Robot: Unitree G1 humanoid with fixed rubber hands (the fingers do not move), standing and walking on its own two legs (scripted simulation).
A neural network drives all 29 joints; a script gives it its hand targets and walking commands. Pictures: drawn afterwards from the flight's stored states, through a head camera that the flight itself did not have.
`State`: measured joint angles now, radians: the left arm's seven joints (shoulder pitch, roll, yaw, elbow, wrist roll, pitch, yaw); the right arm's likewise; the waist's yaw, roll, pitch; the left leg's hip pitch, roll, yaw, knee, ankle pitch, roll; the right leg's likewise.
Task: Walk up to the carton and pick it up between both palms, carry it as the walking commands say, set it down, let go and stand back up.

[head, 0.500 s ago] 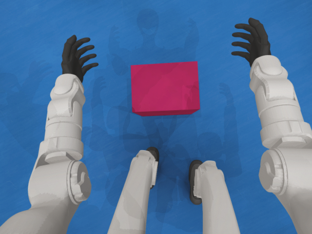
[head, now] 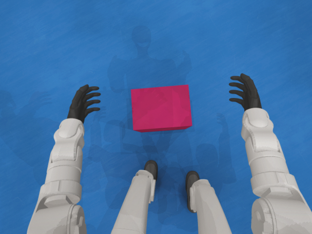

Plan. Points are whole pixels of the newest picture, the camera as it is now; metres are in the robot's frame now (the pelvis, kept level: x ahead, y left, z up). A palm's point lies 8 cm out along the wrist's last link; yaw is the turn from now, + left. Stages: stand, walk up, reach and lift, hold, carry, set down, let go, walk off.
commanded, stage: let go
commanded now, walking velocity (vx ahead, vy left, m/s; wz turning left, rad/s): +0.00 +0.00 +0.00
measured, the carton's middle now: (161, 111) +0.45 +0.07 -0.56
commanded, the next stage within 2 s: stand in 1.04 s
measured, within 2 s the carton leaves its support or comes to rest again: neither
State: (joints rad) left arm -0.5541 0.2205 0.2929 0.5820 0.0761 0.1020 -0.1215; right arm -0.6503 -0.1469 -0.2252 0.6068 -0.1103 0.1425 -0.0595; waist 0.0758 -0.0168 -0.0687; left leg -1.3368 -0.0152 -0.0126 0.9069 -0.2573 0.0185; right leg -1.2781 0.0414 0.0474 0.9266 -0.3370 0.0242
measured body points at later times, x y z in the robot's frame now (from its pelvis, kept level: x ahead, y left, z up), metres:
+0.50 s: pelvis +0.06 -0.01 +0.08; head +0.14 -0.02 +0.52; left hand +0.23 +0.23 +0.00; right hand +0.28 -0.23 -0.01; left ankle +0.06 +0.10 -0.66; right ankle +0.02 -0.13 -0.66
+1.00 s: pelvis +0.06 -0.02 +0.08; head +0.07 -0.02 +0.53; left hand +0.23 +0.22 +0.01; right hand +0.24 -0.24 +0.01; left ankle +0.06 +0.10 -0.66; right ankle +0.03 -0.13 -0.66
